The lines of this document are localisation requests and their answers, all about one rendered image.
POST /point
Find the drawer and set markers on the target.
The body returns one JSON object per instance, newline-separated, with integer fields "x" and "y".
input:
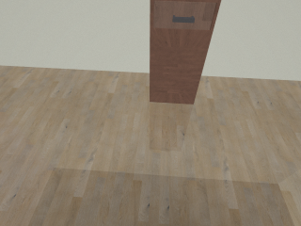
{"x": 163, "y": 12}

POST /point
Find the handle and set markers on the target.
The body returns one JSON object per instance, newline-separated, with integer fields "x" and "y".
{"x": 176, "y": 19}

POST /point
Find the cabinet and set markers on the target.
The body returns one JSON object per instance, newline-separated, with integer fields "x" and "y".
{"x": 177, "y": 58}

